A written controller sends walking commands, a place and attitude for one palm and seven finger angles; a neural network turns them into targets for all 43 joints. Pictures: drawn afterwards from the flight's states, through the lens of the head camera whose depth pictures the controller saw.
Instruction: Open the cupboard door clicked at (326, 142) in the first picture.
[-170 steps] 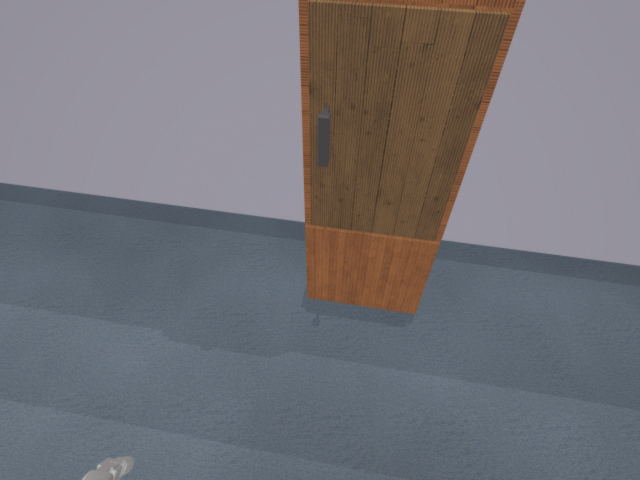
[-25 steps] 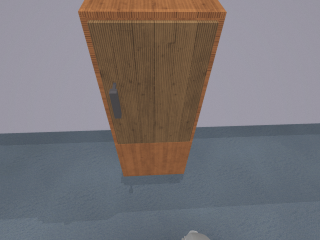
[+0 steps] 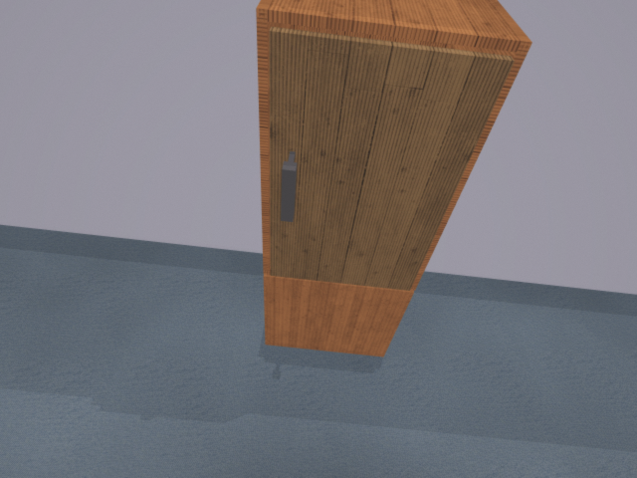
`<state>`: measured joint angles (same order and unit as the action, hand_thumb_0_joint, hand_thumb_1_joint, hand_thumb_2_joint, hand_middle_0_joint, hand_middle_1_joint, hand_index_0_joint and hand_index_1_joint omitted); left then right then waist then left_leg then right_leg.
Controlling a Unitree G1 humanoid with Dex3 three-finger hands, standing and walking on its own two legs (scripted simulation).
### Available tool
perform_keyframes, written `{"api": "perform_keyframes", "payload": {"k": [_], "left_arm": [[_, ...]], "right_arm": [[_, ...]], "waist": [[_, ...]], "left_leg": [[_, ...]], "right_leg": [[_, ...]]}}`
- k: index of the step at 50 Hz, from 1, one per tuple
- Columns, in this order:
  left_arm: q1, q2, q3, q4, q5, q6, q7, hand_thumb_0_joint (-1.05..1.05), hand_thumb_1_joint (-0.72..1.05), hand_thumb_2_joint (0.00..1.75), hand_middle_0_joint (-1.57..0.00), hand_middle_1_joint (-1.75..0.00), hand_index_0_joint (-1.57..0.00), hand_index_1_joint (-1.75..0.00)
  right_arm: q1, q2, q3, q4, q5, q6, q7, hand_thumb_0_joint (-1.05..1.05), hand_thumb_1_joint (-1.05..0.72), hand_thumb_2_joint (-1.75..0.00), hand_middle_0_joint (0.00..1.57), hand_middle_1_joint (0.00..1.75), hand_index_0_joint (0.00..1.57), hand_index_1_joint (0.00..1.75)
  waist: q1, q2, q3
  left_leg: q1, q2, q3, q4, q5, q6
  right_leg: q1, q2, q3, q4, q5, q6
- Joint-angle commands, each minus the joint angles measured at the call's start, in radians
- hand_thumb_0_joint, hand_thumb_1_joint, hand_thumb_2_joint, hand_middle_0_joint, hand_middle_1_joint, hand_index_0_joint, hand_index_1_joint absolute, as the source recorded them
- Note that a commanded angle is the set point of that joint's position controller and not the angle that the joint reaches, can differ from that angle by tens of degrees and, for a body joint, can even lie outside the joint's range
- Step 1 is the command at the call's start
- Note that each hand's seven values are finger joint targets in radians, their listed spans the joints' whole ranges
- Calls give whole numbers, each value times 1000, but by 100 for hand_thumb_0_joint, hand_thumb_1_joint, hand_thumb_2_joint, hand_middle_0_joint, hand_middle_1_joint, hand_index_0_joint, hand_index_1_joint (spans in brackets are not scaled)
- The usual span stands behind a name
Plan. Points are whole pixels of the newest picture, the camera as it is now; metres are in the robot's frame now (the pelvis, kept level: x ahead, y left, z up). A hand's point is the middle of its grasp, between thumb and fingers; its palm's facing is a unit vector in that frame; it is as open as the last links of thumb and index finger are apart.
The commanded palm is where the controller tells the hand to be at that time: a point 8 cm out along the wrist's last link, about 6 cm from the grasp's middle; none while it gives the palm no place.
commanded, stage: come to a stop and stand still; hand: left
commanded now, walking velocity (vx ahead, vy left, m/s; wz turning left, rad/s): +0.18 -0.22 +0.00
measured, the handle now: (289, 186) +0.62 +0.10 +0.00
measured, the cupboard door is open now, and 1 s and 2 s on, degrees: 0 0 0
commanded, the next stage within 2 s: look again from close up in 1.16 s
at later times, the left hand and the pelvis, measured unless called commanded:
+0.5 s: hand out of the picture -0.01 +0.19 -0.16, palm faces -0.04 -0.99 -0.12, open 7.4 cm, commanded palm none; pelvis +0.00 +0.02 +0.03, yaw -2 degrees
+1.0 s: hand out of the picture +0.04 +0.11 -0.15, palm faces +0.04 -0.97 -0.22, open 7.2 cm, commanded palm none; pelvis +0.03 -0.06 +0.02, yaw -1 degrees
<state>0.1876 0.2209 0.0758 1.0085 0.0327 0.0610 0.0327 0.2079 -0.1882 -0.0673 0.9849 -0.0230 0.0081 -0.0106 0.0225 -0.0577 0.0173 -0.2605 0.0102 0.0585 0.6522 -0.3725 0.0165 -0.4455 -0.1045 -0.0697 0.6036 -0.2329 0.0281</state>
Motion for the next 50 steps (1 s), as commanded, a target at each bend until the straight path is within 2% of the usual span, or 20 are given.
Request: {"api": "perform_keyframes", "payload": {"k": [1, 3, 5, 8, 12, 15, 19, 20, 21, 25, 27, 29, 30, 31, 32, 33, 34, 35, 41, 50], "left_arm": [[26, 35, 5, -52, -1, -5, -14, 0, 90, 90, -20, -30, -20, -30], [132, 31, 8, -4, 4, -11, -30, 0, 90, 90, -20, -30, -20, -30], [184, 31, 4, 31, 2, -23, -37, 0, 90, 90, -20, -30, -20, -30], [183, 44, 9, 30, 3, -24, -35, 0, 90, 90, -20, -30, -20, -30], [188, 41, 12, 29, 4, -12, -35, 0, 90, 90, -20, -30, -20, -30], [178, 25, 5, 31, 3, -7, -36, 0, 90, 90, -20, -30, -20, -30], [166, -12, -11, 42, 0, -6, -35, 0, 90, 90, -20, -30, -20, -30], [147, -15, -15, 42, -1, -9, -34, 0, 90, 90, -20, -30, -20, -30], [145, -31, -19, 46, -4, -12, -32, 0, 90, 90, -20, -30, -20, -30], [104, -60, -37, 52, -16, -26, -23, 0, 90, 90, -20, -30, -20, -30], [114, -69, -38, 64, -20, -35, -18, 0, 90, 90, -20, -30, -20, -30], [155, -63, -39, 91, -21, -47, -11, 0, 90, 90, -20, -30, -20, -30], [165, -39, -38, 102, -21, -54, -4, 0, 90, 90, -20, -30, -20, -30], [175, -14, -39, 111, -23, -65, 2, 0, 90, 90, -20, -30, -20, -30], [167, 10, -42, 113, -24, -74, 4, 0, 90, 90, -20, -30, -20, -30], [149, 26, -44, 112, -24, -75, 3, 0, 90, 90, -20, -30, -20, -30], [134, 18, -45, 110, -23, -77, 1, 0, 90, 90, -20, -30, -20, -30], [136, 13, -44, 111, -24, -83, 3, 0, 90, 90, -20, -30, -20, -30], [145, -6, -51, 102, -27, -90, 9, 0, 90, 90, -20, -30, -20, -30], [153, 15, -46, 105, -23, -88, 11, 0, 90, 90, -20, -30, -20, -30]], "right_arm": [[30, -155, -2, -38, -18, -9, -23, 0, -90, -90, 20, 30, 20, 30], [9, -131, 9, -40, -13, -19, -32, 0, -90, -90, 20, 30, 20, 30], [55, -119, 8, -22, 0, -33, -35, 0, -90, -90, 20, 30, 20, 30], [170, -109, 2, 22, 2, -39, -50, 0, -90, -90, 20, 30, 20, 30], [243, -93, 3, 66, 1, -43, -69, 0, -90, -90, 20, 30, 20, 30], [276, -76, 7, 96, 0, -45, -75, 0, -90, -90, 20, 30, 20, 30], [288, -69, 9, 125, -2, -41, -72, 0, -90, -90, 20, 30, 20, 30], [298, -58, 13, 134, -3, -41, -71, 0, -90, -90, 20, 30, 20, 30], [291, -54, 15, 142, -4, -41, -70, 0, -90, -90, 20, 30, 20, 30], [263, -47, 19, 161, -6, -34, -56, 0, -90, -90, 20, 30, 20, 30], [250, -43, 18, 168, -6, -32, -50, 0, -90, -90, 20, 30, 20, 30], [242, -29, 19, 175, 1, -29, -47, 0, -90, -90, 20, 30, 20, 30], [251, -4, 24, 177, 6, -30, -43, 0, -90, -90, 20, 30, 20, 30], [255, 35, 35, 177, 12, -31, -39, 0, -90, -90, 20, 30, 20, 30], [251, 65, 45, 173, 14, -30, -35, 0, -90, -90, 20, 30, 20, 30], [257, 72, 48, 175, 11, -28, -29, 0, -90, -90, 20, 30, 20, 30], [264, 69, 49, 175, 6, -28, -28, 0, -90, -90, 20, 30, 20, 30], [263, 57, 47, 182, 3, -22, -29, 0, -90, -90, 20, 30, 20, 30], [226, 23, 42, 179, 8, -26, -34, 0, -90, -90, 20, 30, 20, 30], [164, 5, 43, 164, 10, -9, -38, 0, -90, -90, 20, 30, 20, 30]], "waist": [[-12, 345, 165], [21, 183, 141], [12, 112, 105], [-33, 159, 59], [-52, 149, 40], [-62, 160, 49], [-65, 181, 41], [-73, 179, 44], [-65, 186, 37], [-60, 225, 50], [-44, 229, 47], [-15, 182, 33], [-12, 140, 34], [-12, 81, 37], [-22, 10, 63], [-32, 9, 79], [-39, -11, 69], [-36, -100, 64], [-31, -1, 20], [-34, 17, 26]], "left_leg": [[-284, 305, -436, -639, -423, 46], [-178, 249, -311, -571, -290, 35], [-39, 207, -226, -538, -151, 17], [139, 234, -226, -504, -22, -7], [224, 295, -268, -488, 113, 26], [233, 306, -274, -484, 177, 64], [226, 295, -241, -472, 217, 108], [219, 282, -241, -465, 258, 109], [215, 275, -225, -456, 288, 115], [109, 248, -200, -426, 297, 129], [77, 230, -188, -399, 294, 119], [19, 195, -150, -339, 257, 78], [-37, 160, -128, -306, 224, 44], [-103, 127, -91, -277, 149, 10], [-107, 81, -48, -268, 78, -14], [-63, 61, -38, -270, 74, -16], [-24, 59, -33, -287, 166, -17], [6, 61, -25, -267, 173, -21], [88, 96, -27, -278, 321, -24], [128, 96, -11, -269, 287, -36]], "right_leg": [[-50, 70, 150, 303, -119, -15], [-95, 106, 134, 458, -42, -10], [-152, 113, 121, 504, 31, 2], [-210, 107, 136, 488, 36, 12], [-204, 88, 152, 438, -9, 14], [-177, 71, 142, 383, -45, 13], [-128, 53, 104, 304, -79, 13], [-104, 54, 97, 274, -91, 11], [-83, 52, 86, 245, -99, 10], [71, 55, 36, 78, -148, -3], [136, 66, 16, -20, -106, -7], [265, 67, 3, -185, 57, -8], [343, 41, 41, -252, 115, -12], [401, -35, 129, -274, 114, -35], [360, -100, 184, -291, 117, -70], [289, -115, 180, -294, 86, -87], [279, -78, 150, -265, 145, -88], [268, -47, 140, -266, 166, -85], [308, -23, 102, -233, 409, -62], [309, -24, 105, -273, 409, -56]]}}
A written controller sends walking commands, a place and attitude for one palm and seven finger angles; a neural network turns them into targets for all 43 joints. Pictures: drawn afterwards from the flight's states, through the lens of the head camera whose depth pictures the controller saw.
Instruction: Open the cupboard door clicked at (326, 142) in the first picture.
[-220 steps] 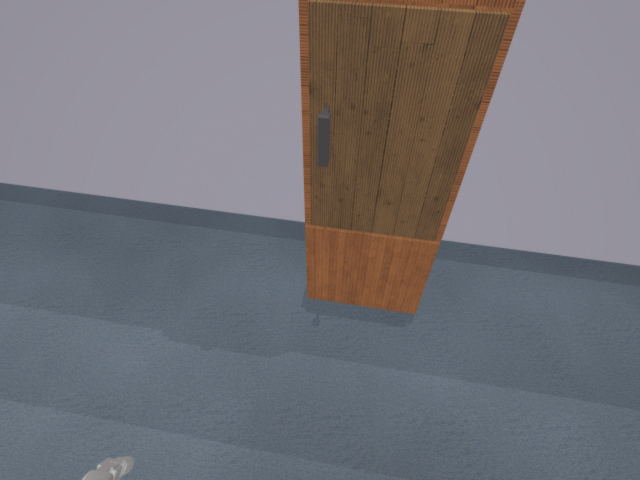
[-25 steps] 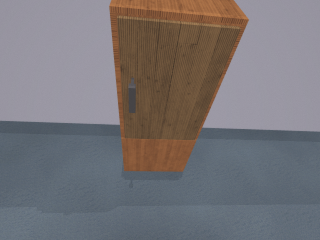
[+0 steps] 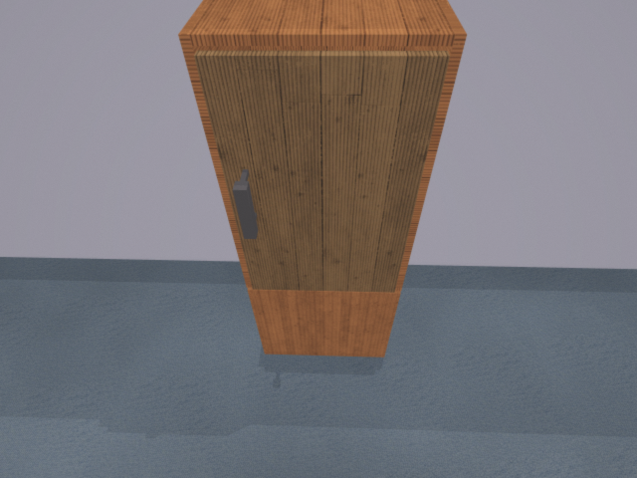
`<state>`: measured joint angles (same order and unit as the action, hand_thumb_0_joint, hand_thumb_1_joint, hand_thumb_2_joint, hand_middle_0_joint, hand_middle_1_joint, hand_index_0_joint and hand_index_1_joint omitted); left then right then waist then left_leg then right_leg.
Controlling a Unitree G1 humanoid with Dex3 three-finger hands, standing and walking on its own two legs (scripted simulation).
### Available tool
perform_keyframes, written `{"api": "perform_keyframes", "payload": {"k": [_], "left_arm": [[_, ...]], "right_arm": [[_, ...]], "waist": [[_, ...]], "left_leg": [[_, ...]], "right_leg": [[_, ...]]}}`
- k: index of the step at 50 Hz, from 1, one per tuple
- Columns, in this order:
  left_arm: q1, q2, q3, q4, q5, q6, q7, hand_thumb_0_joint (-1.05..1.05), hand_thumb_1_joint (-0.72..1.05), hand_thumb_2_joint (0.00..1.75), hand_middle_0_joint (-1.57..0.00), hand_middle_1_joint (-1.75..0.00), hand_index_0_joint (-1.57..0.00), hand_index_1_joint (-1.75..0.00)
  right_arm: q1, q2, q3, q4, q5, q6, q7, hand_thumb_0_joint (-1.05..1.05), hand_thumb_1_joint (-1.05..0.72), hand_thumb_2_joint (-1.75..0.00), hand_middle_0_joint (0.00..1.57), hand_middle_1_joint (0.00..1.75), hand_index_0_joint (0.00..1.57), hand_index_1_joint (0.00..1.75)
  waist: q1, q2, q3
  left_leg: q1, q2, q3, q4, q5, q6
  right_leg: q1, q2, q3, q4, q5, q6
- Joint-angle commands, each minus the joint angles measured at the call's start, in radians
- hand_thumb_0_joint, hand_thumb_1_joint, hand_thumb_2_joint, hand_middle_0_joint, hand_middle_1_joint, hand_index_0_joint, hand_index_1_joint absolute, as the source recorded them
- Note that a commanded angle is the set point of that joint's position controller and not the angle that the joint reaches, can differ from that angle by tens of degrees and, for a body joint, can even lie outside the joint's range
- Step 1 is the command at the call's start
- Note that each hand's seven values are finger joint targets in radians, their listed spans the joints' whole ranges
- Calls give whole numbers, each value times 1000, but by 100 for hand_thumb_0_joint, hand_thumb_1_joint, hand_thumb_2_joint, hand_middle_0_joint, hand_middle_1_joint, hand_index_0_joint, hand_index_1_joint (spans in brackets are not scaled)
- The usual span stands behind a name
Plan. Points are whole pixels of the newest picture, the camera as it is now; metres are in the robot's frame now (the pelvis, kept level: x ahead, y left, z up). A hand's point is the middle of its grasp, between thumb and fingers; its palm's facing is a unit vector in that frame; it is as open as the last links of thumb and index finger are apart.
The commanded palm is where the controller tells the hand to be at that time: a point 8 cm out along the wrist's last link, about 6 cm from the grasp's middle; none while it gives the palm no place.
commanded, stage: come to a stop and stand still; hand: left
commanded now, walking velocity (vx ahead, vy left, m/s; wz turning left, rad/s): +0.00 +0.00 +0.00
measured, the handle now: (248, 204) +0.58 +0.17 -0.02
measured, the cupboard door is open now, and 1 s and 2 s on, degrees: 0 0 0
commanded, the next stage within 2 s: look again from close up in 0.16 s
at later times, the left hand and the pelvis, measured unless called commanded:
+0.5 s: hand out of the picture -0.03 +0.20 -0.18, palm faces +0.03 -0.98 -0.19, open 7.4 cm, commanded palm none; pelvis -0.03 +0.03 -0.01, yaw -1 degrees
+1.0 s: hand out of the picture -0.03 +0.20 -0.18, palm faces -0.01 -0.99 -0.17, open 7.4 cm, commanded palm none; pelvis -0.02 +0.04 -0.01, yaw -2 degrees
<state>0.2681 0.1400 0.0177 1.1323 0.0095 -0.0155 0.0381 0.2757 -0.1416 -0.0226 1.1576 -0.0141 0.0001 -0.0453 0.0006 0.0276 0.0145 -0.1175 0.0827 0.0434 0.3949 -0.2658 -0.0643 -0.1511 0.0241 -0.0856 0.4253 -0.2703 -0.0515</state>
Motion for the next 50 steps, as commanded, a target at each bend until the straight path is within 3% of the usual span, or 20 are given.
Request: {"api": "perform_keyframes", "payload": {"k": [1, 4, 12, 13, 14, 15, 16, 17, 18, 19, 21, 22, 23, 25, 29, 33, 42, 43, 47, 50], "left_arm": [[76, 96, 12, -18, -1, -12, 6, 0, 90, 90, -20, -30, -20, -30], [91, 97, 12, -8, -1, -13, 5, 0, 90, 90, -20, -30, -20, -30], [102, 84, 8, 5, 0, -10, 2, 0, 90, 90, -20, -30, -20, -30], [210, 124, 17, 33, 16, -44, 45, 0, 90, 90, -20, -30, -20, -30], [212, 159, 22, -8, 19, -53, 41, 0, 90, 90, -20, -30, -20, -30], [176, 160, 24, -19, 18, -54, 33, 0, 90, 90, -20, -30, -20, -30], [131, 144, 20, -28, 22, -47, 26, 0, 90, 90, -20, -30, -20, -30], [95, 130, 18, -52, 23, -42, 21, 0, 90, 90, -20, -30, -20, -30], [77, 120, 15, -64, 19, -36, 18, 0, 90, 90, -20, -30, -20, -30], [78, 94, 8, -65, 12, -29, 15, 0, 90, 90, -20, -30, -20, -30], [86, 62, 5, -70, 6, -17, 10, 0, 90, 90, -20, -30, -20, -30], [89, 58, 6, -75, 8, -16, 9, 0, 90, 90, -20, -30, -20, -30], [73, 66, 4, -71, 10, -7, 5, 0, 90, 90, -20, -30, -20, -30], [79, 75, 3, -71, 13, -2, 0, 0, 90, 90, -20, -30, -20, -30], [85, 86, -2, -70, 11, 4, -7, 0, 90, 90, -20, -30, -20, -30], [83, 90, -4, -78, 11, 4, -8, 0, 90, 90, -20, -30, -20, -30], [84, 94, -6, -68, 7, -4, -5, 0, 90, 90, -20, -30, -20, -30], [89, 90, -6, -63, 8, -3, -6, 0, 90, 90, -20, -30, -20, -30], [90, 77, -1, -64, 20, 7, -16, 0, 90, 90, -20, -30, -20, -30], [97, 73, 7, -73, 28, 10, -27, 0, 90, 90, -20, -30, -20, -30]], "right_arm": [[91, -47, -1, -10, 0, -1, -4, 0, -90, -90, 20, 30, 20, 30], [74, -58, 1, -16, 1, -2, -6, 0, -90, -90, 20, 30, 20, 30], [65, -63, 3, -20, 0, -1, -8, 0, -90, -90, 20, 30, 20, 30], [-70, -89, -4, -94, 9, -24, 10, 0, -90, -90, 20, 30, 20, 30], [1, -45, -1, -142, 10, -10, 10, 0, -90, -90, 20, 30, 20, 30], [0, -42, -5, -143, 10, -4, 14, 0, -90, -90, 20, 30, 20, 30], [18, -37, -3, -145, 14, -8, 16, 0, -90, -90, 20, 30, 20, 30], [53, -31, -1, -141, 11, -14, 18, 0, -90, -90, 20, 30, 20, 30], [77, -31, 0, -134, 7, -20, 19, 0, -90, -90, 20, 30, 20, 30], [88, -47, 3, -131, 3, -27, 18, 0, -90, -90, 20, 30, 20, 30], [97, -91, 1, -138, -9, -39, 15, 0, -90, -90, 20, 30, 20, 30], [90, -99, 2, -145, -10, -36, 11, 0, -90, -90, 20, 30, 20, 30], [71, -95, 5, -145, -8, -38, 12, 0, -90, -90, 20, 30, 20, 30], [56, -97, 8, -155, -5, -36, 12, 0, -90, -90, 20, 30, 20, 30], [69, -118, 11, -152, -7, -37, 13, 0, -90, -90, 20, 30, 20, 30], [81, -123, 11, -142, -7, -39, 14, 0, -90, -90, 20, 30, 20, 30], [100, -99, 18, -102, -2, -45, 14, 0, -90, -90, 20, 30, 20, 30], [111, -96, 18, -97, -3, -44, 13, 0, -90, -90, 20, 30, 20, 30], [112, -118, 3, -91, -10, -32, 11, 0, -90, -90, 20, 30, 20, 30], [114, -133, -14, -100, -12, -27, 6, 0, -90, -90, 20, 30, 20, 30]], "waist": [[-11, -64, 28], [-8, -48, 24], [-7, -31, 57], [58, -108, 82], [-1, -88, -15], [4, -46, -20], [-11, -55, -42], [-26, -59, -67], [-36, -77, -59], [-33, -42, -26], [-7, 44, 13], [-4, -1, 37], [1, 87, 58], [14, 78, 118], [17, 5, 132], [18, -21, 98], [12, -37, 35], [7, -41, 32], [-3, 24, 85], [-6, 43, 119]], "left_leg": [[-11, 25, 5, -13, 186, 44], [3, 27, 6, -15, 188, 43], [7, 29, -4, -33, 155, 47], [-183, 1, 62, 256, 0, 23], [-208, -21, -36, 312, -124, 58], [-191, -9, -30, 307, -126, 67], [-169, -3, -19, 268, -138, 63], [-119, -26, -6, 185, -87, 57], [-62, -32, -7, 96, -8, 56], [-39, -20, -31, 54, 39, 63], [-115, 62, -104, 11, 128, 101], [-149, 68, -104, 7, 107, 109], [-178, 58, -125, -36, 83, 110], [-247, 52, -137, -84, -18, 118], [-259, 43, -157, -137, -151, 121], [-231, 42, -158, -143, -135, 125], [-152, 27, -106, -81, 45, 119], [-140, 29, -105, -80, 11, 120], [-147, 79, -161, -124, -190, 149], [-136, 117, -194, -118, -215, 178]], "right_leg": [[14, -153, 122, -95, 455, 23], [19, -152, 122, -101, 459, 24], [-18, -142, 131, -147, 280, 20], [32, -232, 244, -83, 952, 128], [108, -287, 255, -39, 1049, 94], [92, -290, 226, -46, 926, 38], [49, -262, 186, -54, 648, -44], [17, -232, 158, -48, 473, -61], [-34, -204, 142, -28, 314, -46], [-89, -161, 135, -10, 168, -24], [-99, -102, 100, 16, 31, 7], [-91, -90, 100, 14, 31, 7], [-74, -91, 83, 33, 16, 12], [-66, -87, 75, 31, -2, 18], [-77, -90, 81, 27, -12, 20], [-73, -98, 86, 27, 10, 22], [-59, -122, 106, 11, 77, 24], [-62, -114, 99, 19, 41, 23], [-148, -79, 53, 87, -86, 17], [-213, -65, 37, 122, -101, 13]]}}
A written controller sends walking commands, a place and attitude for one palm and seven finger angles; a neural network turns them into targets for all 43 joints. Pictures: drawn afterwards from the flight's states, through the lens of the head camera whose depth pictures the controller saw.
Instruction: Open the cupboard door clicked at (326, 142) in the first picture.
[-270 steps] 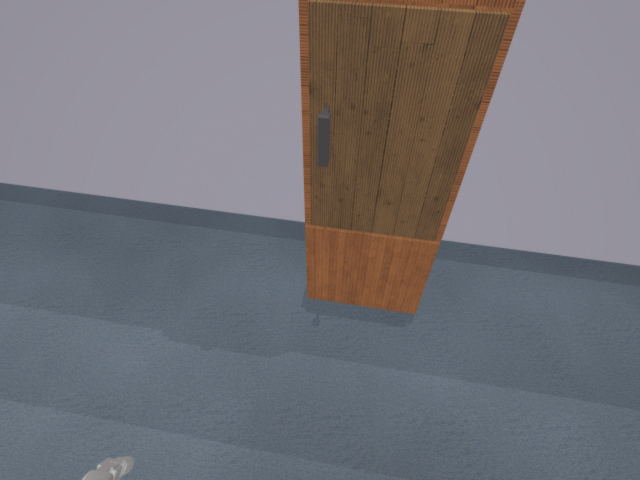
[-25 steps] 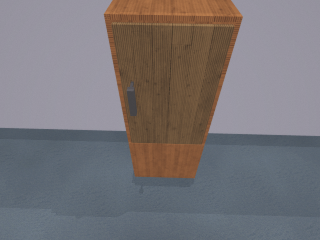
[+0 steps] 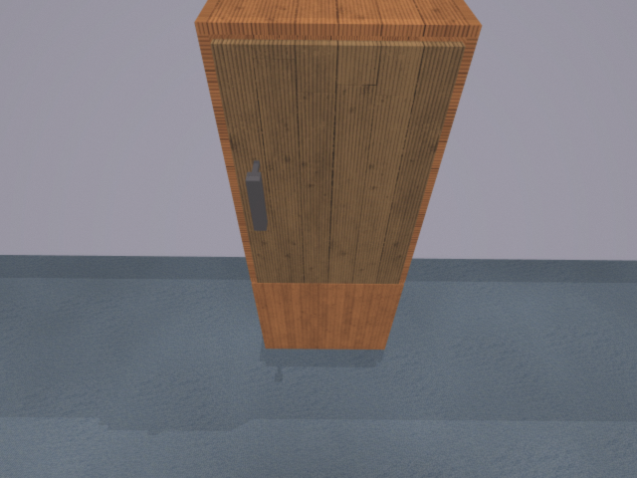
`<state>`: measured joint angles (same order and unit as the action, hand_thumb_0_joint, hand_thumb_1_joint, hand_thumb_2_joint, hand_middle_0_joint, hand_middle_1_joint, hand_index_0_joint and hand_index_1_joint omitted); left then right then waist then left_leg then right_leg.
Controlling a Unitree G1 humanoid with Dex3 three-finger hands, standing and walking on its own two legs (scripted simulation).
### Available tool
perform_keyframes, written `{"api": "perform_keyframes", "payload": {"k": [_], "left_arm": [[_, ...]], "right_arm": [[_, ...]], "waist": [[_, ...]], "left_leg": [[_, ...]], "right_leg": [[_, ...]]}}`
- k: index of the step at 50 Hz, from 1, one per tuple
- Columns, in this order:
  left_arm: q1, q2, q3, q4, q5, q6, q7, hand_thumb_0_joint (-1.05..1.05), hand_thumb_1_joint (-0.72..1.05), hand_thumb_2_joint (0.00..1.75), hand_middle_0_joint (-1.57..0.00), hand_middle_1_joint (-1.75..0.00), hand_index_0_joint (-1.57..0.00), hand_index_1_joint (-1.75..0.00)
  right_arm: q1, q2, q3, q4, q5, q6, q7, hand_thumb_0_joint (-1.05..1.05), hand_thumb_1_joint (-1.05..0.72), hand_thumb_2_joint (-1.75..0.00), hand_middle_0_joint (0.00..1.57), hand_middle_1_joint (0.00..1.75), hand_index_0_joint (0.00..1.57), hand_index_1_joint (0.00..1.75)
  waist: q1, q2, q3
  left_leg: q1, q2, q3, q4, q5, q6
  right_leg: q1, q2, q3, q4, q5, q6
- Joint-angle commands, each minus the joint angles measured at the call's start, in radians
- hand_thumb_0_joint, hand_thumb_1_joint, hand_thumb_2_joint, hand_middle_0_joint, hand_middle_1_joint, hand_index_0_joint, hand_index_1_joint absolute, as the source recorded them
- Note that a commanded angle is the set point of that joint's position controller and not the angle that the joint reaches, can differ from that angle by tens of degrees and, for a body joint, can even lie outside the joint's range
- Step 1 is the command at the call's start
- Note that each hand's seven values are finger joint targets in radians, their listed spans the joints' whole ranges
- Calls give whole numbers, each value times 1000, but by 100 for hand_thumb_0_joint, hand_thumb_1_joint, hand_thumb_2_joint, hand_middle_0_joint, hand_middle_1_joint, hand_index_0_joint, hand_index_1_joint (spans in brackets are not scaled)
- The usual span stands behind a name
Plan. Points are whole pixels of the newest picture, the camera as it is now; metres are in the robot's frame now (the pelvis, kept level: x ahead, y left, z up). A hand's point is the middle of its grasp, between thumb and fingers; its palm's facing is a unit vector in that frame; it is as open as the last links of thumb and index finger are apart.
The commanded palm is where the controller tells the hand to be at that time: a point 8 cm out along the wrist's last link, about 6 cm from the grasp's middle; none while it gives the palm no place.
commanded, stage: shuffle to correct the standing spot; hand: left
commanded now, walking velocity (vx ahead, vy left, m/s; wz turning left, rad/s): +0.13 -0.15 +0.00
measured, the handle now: (258, 195) +0.60 +0.15 -0.02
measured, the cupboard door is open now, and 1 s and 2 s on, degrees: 0 0 0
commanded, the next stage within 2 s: come to a stop and stand still in 0.14 s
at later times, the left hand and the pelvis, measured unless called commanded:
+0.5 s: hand out of the picture +0.03 +0.12 -0.19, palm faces +0.07 -0.99 -0.15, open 7.4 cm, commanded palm none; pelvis +0.08 -0.03 -0.01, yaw -1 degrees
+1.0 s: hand out of the picture +0.09 +0.10 -0.18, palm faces +0.04 -0.98 -0.20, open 7.3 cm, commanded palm none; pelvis +0.05 -0.08 +0.00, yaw +1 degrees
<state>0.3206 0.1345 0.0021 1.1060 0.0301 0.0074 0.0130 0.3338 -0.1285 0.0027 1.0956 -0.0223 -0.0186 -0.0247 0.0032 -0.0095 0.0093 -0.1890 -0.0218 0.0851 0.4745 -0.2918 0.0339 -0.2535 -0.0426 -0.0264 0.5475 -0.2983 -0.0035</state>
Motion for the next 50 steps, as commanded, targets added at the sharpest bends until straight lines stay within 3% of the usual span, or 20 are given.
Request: {"api": "perform_keyframes", "payload": {"k": [1, 6, 8, 9, 11, 16, 19, 20, 21, 22, 25, 31, 34, 36, 37, 38, 42, 45, 47, 50], "left_arm": [[51, 73, 25, -49, 8, -13, -5, 0, 90, 90, -20, -30, -20, -30], [131, 89, 44, -36, 6, -25, -10, 0, 90, 90, -20, -30, -20, -30], [215, 141, 60, -9, 4, -33, -2, 0, 90, 90, -20, -30, -20, -30], [263, 152, 64, 3, 4, -37, 3, 0, 90, 90, -20, -30, -20, -30], [292, 129, 61, 10, 12, -42, 16, 0, 90, 90, -20, -30, -20, -30], [130, 112, 45, -43, 8, -45, 34, 0, 90, 90, -20, -30, -20, -30], [112, 113, 33, -42, -14, -42, 34, 0, 90, 90, -20, -30, -20, -30], [126, 99, 32, -50, -17, -40, 37, 0, 90, 90, -20, -30, -20, -30], [157, 62, 28, -54, -30, -31, 42, 0, 90, 90, -20, -30, -20, -30], [167, 53, 26, -61, -23, -23, 48, 0, 90, 90, -20, -30, -20, -30], [104, 64, 27, -63, -9, 3, 44, 0, 90, 90, -20, -30, -20, -30], [89, 40, 38, -96, -6, 11, 32, 0, 90, 90, -20, -30, -20, -30], [100, 66, 49, -111, 0, -1, 31, 0, 90, 90, -20, -30, -20, -30], [47, 172, 57, -140, 8, -15, 31, 0, 90, 90, -20, -30, -20, -30], [28, 202, 57, -156, 4, -13, 26, 0, 90, 90, -20, -30, -20, -30], [1, 195, 56, -166, 7, -16, 27, 0, 90, 90, -20, -30, -20, -30], [-47, 173, 52, -183, 5, -19, 26, 0, 90, 90, -20, -30, -20, -30], [-5, 182, 52, -166, 0, -22, 27, 0, 90, 90, -20, -30, -20, -30], [-13, 179, 51, -153, -13, -22, 28, 0, 90, 90, -20, -30, -20, -30], [-4, 110, 35, -148, -21, -16, 21, 0, 90, 90, -20, -30, -20, -30]], "right_arm": [[57, -148, -41, -42, -6, -9, -17, 0, -90, -90, 20, 30, 20, 30], [34, -126, -45, -59, -5, -22, -23, 0, -90, -90, 20, 30, 20, 30], [7, -74, -32, -80, -2, -30, -21, 0, -90, -90, 20, 30, 20, 30], [-52, -67, -30, -99, 0, -28, -19, 0, -90, -90, 20, 30, 20, 30], [-130, -67, -34, -128, 1, -30, -16, 0, -90, -90, 20, 30, 20, 30], [-105, -5, -16, -110, 13, -15, 1, 0, -90, -90, 20, 30, 20, 30], [3, -48, -16, -63, 18, -23, -14, 0, -90, -90, 20, 30, 20, 30], [39, -105, -31, -64, 18, -34, -20, 0, -90, -90, 20, 30, 20, 30], [40, -159, -36, -74, 19, -31, -28, 0, -90, -90, 20, 30, 20, 30], [28, -165, -39, -82, 22, -17, -28, 0, -90, -90, 20, 30, 20, 30], [-82, -134, -30, -96, 13, -8, -40, 0, -90, -90, 20, 30, 20, 30], [-130, -182, -68, -140, 0, 12, -21, 0, -90, -90, 20, 30, 20, 30], [-158, -154, -75, -160, 1, 22, -8, 0, -90, -90, 20, 30, 20, 30], [-148, -75, -63, -179, 10, 33, 3, 0, -90, -90, 20, 30, 20, 30], [-158, -70, -64, -183, 8, 42, 7, 0, -90, -90, 20, 30, 20, 30], [-178, -69, -64, -183, 5, 51, 8, 0, -90, -90, 20, 30, 20, 30], [-122, -63, -53, -141, 9, 41, 14, 0, -90, -90, 20, 30, 20, 30], [-100, -54, -41, -123, 13, 27, 10, 0, -90, -90, 20, 30, 20, 30], [-26, -54, -32, -90, 13, 12, 3, 0, -90, -90, 20, 30, 20, 30], [-37, -130, -33, -83, 4, -7, -8, 0, -90, -90, 20, 30, 20, 30]], "waist": [[-9, 85, 128], [17, -9, 68], [41, -226, 13], [75, -263, 34], [87, -147, 50], [0, -28, 17], [-41, -29, -65], [-44, 39, -115], [-24, 180, -145], [-16, 200, -121], [6, 207, 36], [19, 78, -76], [42, 40, -68], [16, -232, -20], [25, -222, -8], [27, -265, 8], [6, -164, 14], [19, -138, -26], [-6, -72, -69], [30, 130, -58]], "left_leg": [[-67, 227, -232, -184, -170, 83], [-140, 166, -115, 10, 12, 58], [-297, 49, 41, 268, -83, 4], [-415, 30, 37, 424, -285, -7], [-525, 59, -18, 626, -326, -3], [-242, 60, -7, 308, -109, -29], [80, 48, -9, -19, 316, -21], [189, 164, -110, 7, 661, 27], [222, 331, -265, 21, 1007, 134], [172, 386, -264, -23, 1092, 195], [32, 346, -247, -86, 995, 206], [8, 293, -168, -59, 700, 162], [-106, 219, -130, 17, 349, 83], [-200, 42, -13, 156, -64, -21], [-185, 18, -28, 264, -189, -33], [-205, 35, -61, 356, -234, -29], [-201, 36, -46, 376, -160, -38], [-143, 33, -21, 147, -107, -52], [-4, 36, -33, -64, 50, -46], [15, 222, -197, -98, 410, 38]], "right_leg": [[-115, 3, -18, 1, -67, -37], [25, -43, 78, -50, 62, -72], [202, -177, 265, -141, 293, -146], [257, -242, 343, -182, 473, -217], [299, -282, 344, -170, 702, -294], [101, -180, 144, -147, 726, -195], [51, -80, 68, -4, 677, -87], [-2, -44, 43, 65, 497, -41], [-66, -7, 12, 123, 139, 4], [-64, 10, 12, 197, -245, 10], [-111, -19, 32, 290, -291, 15], [-28, 3, -32, 178, -87, 19], [68, -19, 2, -24, 98, 14], [17, -243, 260, -169, 266, -87], [-55, -304, 287, -227, 249, -155], [-77, -283, 290, -241, 240, -178], [-36, -203, 175, -210, 307, -174], [71, -181, 153, -157, 416, -166], [65, -149, 141, -96, 412, -123], [42, -37, 47, -80, 150, -26]]}}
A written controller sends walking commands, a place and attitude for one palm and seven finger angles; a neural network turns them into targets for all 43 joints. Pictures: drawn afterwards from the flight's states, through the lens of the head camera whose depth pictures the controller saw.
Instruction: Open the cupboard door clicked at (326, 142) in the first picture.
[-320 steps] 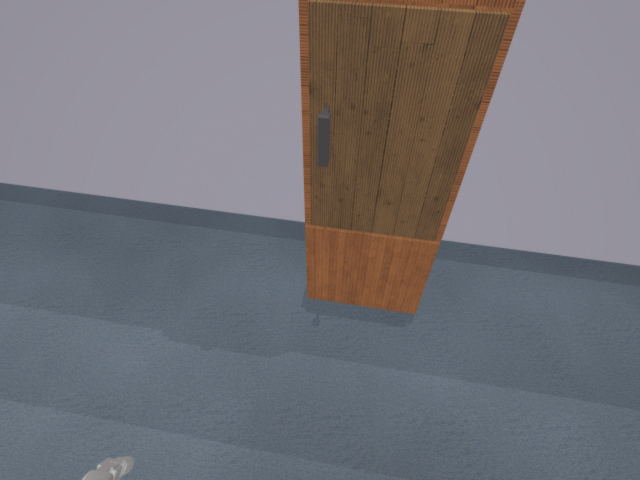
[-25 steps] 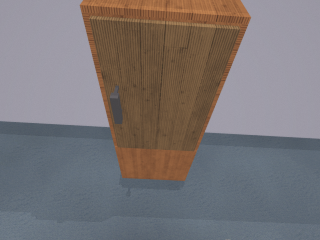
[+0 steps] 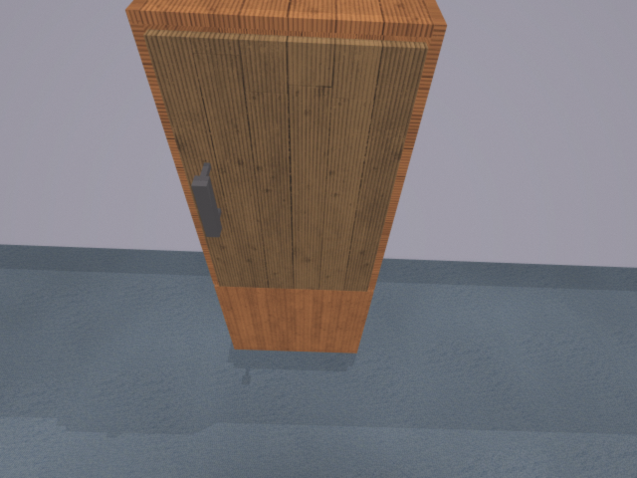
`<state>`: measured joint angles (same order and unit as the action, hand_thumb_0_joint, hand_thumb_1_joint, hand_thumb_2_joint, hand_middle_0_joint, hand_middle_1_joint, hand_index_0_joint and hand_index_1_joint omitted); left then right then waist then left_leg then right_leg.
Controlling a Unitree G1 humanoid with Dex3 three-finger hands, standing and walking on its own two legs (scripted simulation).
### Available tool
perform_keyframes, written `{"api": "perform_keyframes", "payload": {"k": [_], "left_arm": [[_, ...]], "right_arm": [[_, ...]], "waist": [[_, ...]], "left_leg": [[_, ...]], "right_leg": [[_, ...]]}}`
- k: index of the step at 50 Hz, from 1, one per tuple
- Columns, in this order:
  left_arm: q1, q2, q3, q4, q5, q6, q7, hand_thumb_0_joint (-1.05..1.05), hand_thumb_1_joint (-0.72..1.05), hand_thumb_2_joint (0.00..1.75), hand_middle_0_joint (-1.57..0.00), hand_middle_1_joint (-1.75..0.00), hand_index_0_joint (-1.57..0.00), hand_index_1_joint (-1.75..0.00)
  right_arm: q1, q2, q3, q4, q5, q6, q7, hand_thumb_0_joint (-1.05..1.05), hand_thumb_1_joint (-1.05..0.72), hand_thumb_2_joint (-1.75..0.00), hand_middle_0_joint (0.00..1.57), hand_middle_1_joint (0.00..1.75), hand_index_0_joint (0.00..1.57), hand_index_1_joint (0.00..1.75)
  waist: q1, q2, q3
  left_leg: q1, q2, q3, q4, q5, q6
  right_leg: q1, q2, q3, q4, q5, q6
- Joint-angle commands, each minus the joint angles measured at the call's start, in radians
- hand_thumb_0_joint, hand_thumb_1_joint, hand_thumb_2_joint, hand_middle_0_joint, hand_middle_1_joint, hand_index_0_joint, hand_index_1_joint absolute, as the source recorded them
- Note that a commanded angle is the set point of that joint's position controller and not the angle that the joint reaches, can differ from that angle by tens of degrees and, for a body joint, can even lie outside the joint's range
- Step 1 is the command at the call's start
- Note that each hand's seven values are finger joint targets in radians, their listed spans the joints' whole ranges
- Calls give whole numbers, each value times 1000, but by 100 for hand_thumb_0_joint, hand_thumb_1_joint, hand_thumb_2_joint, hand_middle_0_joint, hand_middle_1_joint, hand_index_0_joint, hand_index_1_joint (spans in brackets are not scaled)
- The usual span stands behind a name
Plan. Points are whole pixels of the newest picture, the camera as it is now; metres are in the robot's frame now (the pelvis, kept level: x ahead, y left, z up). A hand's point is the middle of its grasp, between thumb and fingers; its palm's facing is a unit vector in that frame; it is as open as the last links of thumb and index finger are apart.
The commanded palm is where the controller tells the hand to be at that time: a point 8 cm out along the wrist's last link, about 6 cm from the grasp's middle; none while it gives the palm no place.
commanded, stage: come to a stop and stand still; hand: left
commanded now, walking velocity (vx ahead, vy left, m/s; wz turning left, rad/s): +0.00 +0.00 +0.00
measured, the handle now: (210, 200) +0.55 +0.23 -0.01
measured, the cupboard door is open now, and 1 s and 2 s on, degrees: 0 0 0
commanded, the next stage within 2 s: look again from close up in 0.72 s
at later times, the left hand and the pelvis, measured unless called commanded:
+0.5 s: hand out of the picture -0.04 +0.19 -0.17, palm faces +0.03 -0.98 -0.19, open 7.4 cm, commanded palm none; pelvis -0.03 +0.03 +0.01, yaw +0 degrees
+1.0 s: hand out of the picture -0.06 +0.18 -0.17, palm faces +0.05 -0.99 -0.13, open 7.4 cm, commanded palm none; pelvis -0.03 +0.03 +0.01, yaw +0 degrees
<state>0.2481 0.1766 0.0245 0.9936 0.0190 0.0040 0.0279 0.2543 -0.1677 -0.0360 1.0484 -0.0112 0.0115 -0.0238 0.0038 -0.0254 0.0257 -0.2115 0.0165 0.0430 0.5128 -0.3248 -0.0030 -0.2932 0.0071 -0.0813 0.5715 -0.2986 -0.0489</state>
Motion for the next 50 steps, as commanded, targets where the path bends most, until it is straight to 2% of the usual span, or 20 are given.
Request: {"api": "perform_keyframes", "payload": {"k": [1, 2, 3, 5, 8, 9, 10, 11, 12, 13, 14, 15, 17, 18, 19, 20, 24, 27, 33, 50], "left_arm": [[66, 60, 11, -21, -11, -16, 5, 0, 90, 90, -20, -30, -20, -30], [48, 74, 9, 2, -9, -15, 3, 0, 90, 90, -20, -30, -20, -30], [46, 84, 9, 10, -10, -13, 2, 0, 90, 90, -20, -30, -20, -30], [56, 79, 4, 30, -7, -14, -1, 0, 90, 90, -20, -30, -20, -30], [69, 73, -4, 56, -10, -15, -3, 0, 90, 90, -20, -30, -20, -30], [186, 105, -4, 97, -3, -35, 45, 0, 90, 90, -20, -30, -20, -30], [151, 153, -8, 84, -3, -54, 38, 0, 90, 90, -20, -30, -20, -30], [119, 129, -8, 67, -5, -55, 30, 0, 90, 90, -20, -30, -20, -30], [98, 110, -12, 62, -7, -52, 27, 0, 90, 90, -20, -30, -20, -30], [80, 95, -16, 55, -9, -49, 25, 0, 90, 90, -20, -30, -20, -30], [70, 84, -16, 46, -8, -44, 21, 0, 90, 90, -20, -30, -20, -30], [52, 84, -14, 42, -4, -38, 18, 0, 90, 90, -20, -30, -20, -30], [63, 74, -15, 46, -6, -32, 14, 0, 90, 90, -20, -30, -20, -30], [78, 70, -16, 50, -5, -30, 11, 0, 90, 90, -20, -30, -20, -30], [91, 64, -16, 53, -5, -31, 10, 0, 90, 90, -20, -30, -20, -30], [93, 65, -16, 58, -3, -30, 10, 0, 90, 90, -20, -30, -20, -30], [117, 50, -18, 63, -5, -30, 6, 0, 90, 90, -20, -30, -20, -30], [127, 41, -17, 63, -3, -28, 6, 0, 90, 90, -20, -30, -20, -30], [142, 28, -19, 72, -3, -31, 6, 0, 90, 90, -20, -30, -20, -30], [159, 14, -22, 95, -3, -35, 10, 0, 90, 90, -20, -30, -20, -30]], "right_arm": [[20, -93, 11, -33, -13, -35, -14, 0, -90, -90, 20, 30, 20, 30], [15, -74, 18, -16, -8, -38, -15, 0, -90, -90, 20, 30, 20, 30], [22, -64, 21, -12, -6, -35, -16, 0, -90, -90, 20, 30, 20, 30], [44, -52, 26, -2, -4, -32, -17, 0, -90, -90, 20, 30, 20, 30], [74, -49, 32, 15, -4, -31, -15, 0, -90, -90, 20, 30, 20, 30], [-50, -104, 15, -43, 8, -39, -6, 0, -90, -90, 20, 30, 20, 30], [-2, -71, 26, -72, 11, -28, 1, 0, -90, -90, 20, 30, 20, 30], [100, -22, 26, -42, 3, -28, 0, 0, -90, -90, 20, 30, 20, 30], [126, -29, 22, -34, 1, -28, -1, 0, -90, -90, 20, 30, 20, 30], [134, -47, 22, -27, -2, -25, 1, 0, -90, -90, 20, 30, 20, 30], [128, -54, 20, -26, -3, -24, 2, 0, -90, -90, 20, 30, 20, 30], [129, -48, 21, -26, -7, -28, 5, 0, -90, -90, 20, 30, 20, 30], [112, -57, 26, -31, -10, -28, 5, 0, -90, -90, 20, 30, 20, 30], [108, -60, 26, -34, -10, -28, 5, 0, -90, -90, 20, 30, 20, 30], [110, -62, 26, -35, -10, -31, 4, 0, -90, -90, 20, 30, 20, 30], [117, -63, 26, -32, -10, -33, 3, 0, -90, -90, 20, 30, 20, 30], [122, -67, 27, -26, -8, -38, 1, 0, -90, -90, 20, 30, 20, 30], [125, -71, 27, -20, -9, -41, 0, 0, -90, -90, 20, 30, 20, 30], [133, -60, 28, -1, -7, -46, -2, 0, -90, -90, 20, 30, 20, 30], [130, -39, 33, 38, 0, -51, -7, 0, -90, -90, 20, 30, 20, 30]], "waist": [[34, 136, -63], [29, 196, -55], [29, 185, -28], [25, 100, 12], [19, 54, 40], [63, 80, 85], [-9, 25, 46], [-36, 8, -50], [-42, -42, -97], [-45, -97, -97], [-42, -86, -57], [-40, -6, -9], [-26, 28, 84], [-18, 32, 103], [-14, 12, 102], [-15, 33, 97], [-6, 11, 87], [0, 38, 88], [-1, 31, 62], [0, 28, 56]], "left_leg": [[13, 171, -124, -116, 439, 71], [-2, 141, -111, -138, 413, 60], [-35, 132, -107, -162, 316, 52], [-69, 117, -102, -178, 185, 41], [-68, 94, -90, -193, 86, 31], [-80, 75, -11, 47, 91, -9], [-77, 51, -17, 57, 47, -8], [-24, 38, -29, 20, 3, 10], [9, 42, -36, -4, 42, 15], [22, 50, -48, -16, 69, 18], [17, 50, -57, -32, 71, 22], [7, 60, -63, -69, 80, 26], [-88, 68, -102, -126, 26, 38], [-118, 67, -108, -149, -10, 41], [-129, 65, -115, -160, -16, 45], [-130, 73, -119, -174, -16, 47], [-152, 69, -133, -202, -61, 51], [-176, 80, -148, -231, -97, 53], [-149, 79, -146, -230, -57, 54], [-90, 77, -116, -211, 60, 48]], "right_leg": [[98, -85, 106, -123, 171, 24], [130, -97, 94, -125, 193, 24], [146, -96, 92, -140, 162, 25], [158, -100, 107, -177, 162, 17], [127, -112, 125, -221, 96, 11], [81, -186, 198, -198, 542, 43], [111, -249, 211, -207, 682, 17], [137, -249, 210, -178, 585, -14], [128, -216, 171, -181, 415, -29], [104, -186, 153, -198, 235, -26], [57, -168, 155, -219, 77, -19], [13, -152, 135, -217, -20, -16], [-7, -120, 133, -209, -89, -3], [0, -114, 133, -207, -97, 1], [14, -111, 136, -204, -87, 1], [25, -109, 121, -192, -63, 4], [58, -108, 120, -188, -45, 9], [78, -103, 100, -168, -3, 13], [94, -110, 100, -168, 48, 13], [99, -122, 103, -186, 118, 16]]}}
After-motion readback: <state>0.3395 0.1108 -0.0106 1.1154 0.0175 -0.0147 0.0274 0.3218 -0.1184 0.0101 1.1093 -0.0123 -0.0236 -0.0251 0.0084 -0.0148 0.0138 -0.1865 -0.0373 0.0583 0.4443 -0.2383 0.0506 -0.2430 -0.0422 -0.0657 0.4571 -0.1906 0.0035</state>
